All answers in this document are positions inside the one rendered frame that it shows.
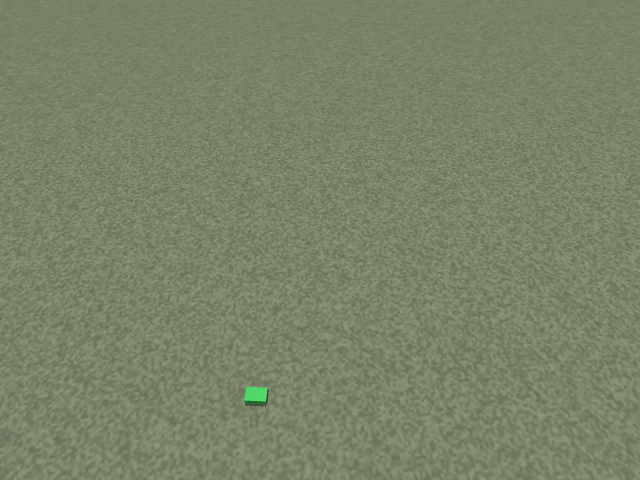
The small box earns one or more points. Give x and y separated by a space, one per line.
256 395

